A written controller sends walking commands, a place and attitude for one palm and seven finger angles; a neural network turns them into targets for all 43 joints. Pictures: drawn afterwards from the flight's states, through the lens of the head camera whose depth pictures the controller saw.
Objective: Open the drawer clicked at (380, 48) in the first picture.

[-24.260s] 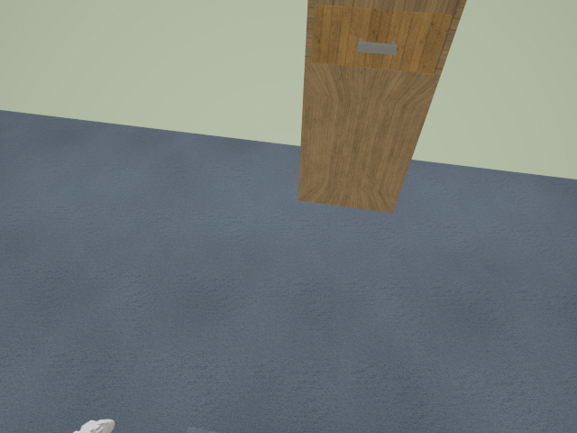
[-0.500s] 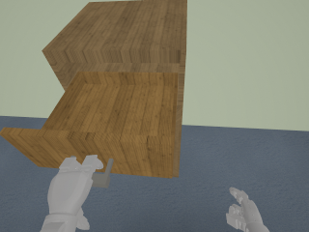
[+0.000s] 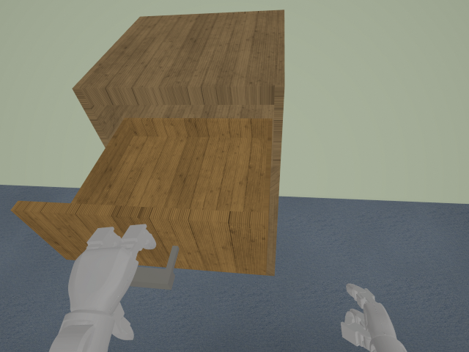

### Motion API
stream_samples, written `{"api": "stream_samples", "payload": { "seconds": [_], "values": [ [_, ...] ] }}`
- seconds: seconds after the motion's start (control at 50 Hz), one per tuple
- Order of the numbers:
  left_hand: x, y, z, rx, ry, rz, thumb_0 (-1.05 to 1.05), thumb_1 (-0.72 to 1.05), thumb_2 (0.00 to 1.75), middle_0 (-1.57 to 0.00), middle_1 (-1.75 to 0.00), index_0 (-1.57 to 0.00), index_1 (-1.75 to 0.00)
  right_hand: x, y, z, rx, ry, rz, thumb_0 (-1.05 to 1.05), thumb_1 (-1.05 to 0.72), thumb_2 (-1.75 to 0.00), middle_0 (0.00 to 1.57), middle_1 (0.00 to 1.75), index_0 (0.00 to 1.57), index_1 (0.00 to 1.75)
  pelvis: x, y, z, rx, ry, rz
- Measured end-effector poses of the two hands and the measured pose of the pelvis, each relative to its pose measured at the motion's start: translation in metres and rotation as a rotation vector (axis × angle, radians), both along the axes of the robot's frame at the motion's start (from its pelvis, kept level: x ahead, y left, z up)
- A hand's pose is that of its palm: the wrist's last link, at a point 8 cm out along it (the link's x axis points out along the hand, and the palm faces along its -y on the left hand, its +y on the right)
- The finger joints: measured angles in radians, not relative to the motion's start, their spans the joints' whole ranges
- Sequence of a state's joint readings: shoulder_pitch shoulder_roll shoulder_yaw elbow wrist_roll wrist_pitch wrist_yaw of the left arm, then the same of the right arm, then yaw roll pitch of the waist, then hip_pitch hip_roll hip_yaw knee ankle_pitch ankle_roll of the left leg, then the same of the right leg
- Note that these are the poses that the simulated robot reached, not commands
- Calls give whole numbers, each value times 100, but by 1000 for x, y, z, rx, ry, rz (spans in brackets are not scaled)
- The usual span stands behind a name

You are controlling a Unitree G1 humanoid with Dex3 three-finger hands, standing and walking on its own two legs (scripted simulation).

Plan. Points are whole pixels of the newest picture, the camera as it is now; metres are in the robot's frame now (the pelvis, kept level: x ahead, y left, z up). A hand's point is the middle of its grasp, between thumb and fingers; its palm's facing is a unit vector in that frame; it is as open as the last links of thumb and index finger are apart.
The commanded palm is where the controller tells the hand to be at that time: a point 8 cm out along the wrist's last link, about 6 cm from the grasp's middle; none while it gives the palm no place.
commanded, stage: lift the hand off the handle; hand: left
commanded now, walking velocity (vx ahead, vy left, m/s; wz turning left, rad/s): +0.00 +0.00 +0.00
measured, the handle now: (141, 263) +0.24 +0.21 +0.03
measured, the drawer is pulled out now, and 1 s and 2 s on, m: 0.30 0.30 0.30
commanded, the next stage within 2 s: draw the hand back to the body in 0.96 s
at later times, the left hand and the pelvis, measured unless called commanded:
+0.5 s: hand (104, 262) +0.20 +0.22 +0.11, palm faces +0.07 -0.13 -0.99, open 13.1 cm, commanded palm +0.17 +0.22 +0.19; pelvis +0.01 +0.01 +0.01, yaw +1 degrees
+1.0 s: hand (86, 228) +0.21 +0.22 +0.18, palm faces +0.17 -0.11 -0.98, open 13.8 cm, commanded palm +0.17 +0.22 +0.23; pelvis +0.00 +0.00 +0.01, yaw +1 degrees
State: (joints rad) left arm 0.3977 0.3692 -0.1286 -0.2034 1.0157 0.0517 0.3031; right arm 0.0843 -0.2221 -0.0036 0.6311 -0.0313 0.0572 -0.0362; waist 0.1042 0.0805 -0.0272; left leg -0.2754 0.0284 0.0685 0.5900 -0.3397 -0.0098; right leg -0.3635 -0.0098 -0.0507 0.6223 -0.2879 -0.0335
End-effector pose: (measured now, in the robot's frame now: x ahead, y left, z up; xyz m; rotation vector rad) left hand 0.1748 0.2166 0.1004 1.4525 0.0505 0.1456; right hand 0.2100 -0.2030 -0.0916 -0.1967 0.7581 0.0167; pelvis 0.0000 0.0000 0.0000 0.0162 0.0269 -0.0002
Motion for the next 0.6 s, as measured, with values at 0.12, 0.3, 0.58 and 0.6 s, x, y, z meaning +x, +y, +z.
{"api": "stream_samples", "payload": {
  "seconds": [0.12, 0.3, 0.58, 0.6],
  "values": [
    [0, 8, 19, -7, -19, 34, 0, -49, 30, -34, -120, -40, -124, 9, 6, 6, 2, -7, 29, 1, -90, -90, 20, 30, 20, 30, 2, 4, 4, -4, -20, 8],
    [2, 10, 39, -16, -6, 13, 0, -49, 30, -34, -121, -42, -124, 22, 22, 16, 16, -24, 75, 1, -90, -90, 20, 30, 20, 30, 6, 9, 9, -11, -45, 13],
    [4, 11, 70, -15, -25, -27, 0, -49, 30, -40, -124, -44, -125, 31, 43, 22, 48, -32, 123, 1, -90, -90, 20, 30, 20, 30, 6, 15, 14, -15, -75, 24],
    [5, 10, 75, -14, -47, -32, 0, -49, 30, -40, -124, -43, -124, 32, 43, 23, 50, -33, 126, 1, -90, -90, 20, 30, 20, 30, 6, 15, 14, -15, -77, 24]
  ]
}}
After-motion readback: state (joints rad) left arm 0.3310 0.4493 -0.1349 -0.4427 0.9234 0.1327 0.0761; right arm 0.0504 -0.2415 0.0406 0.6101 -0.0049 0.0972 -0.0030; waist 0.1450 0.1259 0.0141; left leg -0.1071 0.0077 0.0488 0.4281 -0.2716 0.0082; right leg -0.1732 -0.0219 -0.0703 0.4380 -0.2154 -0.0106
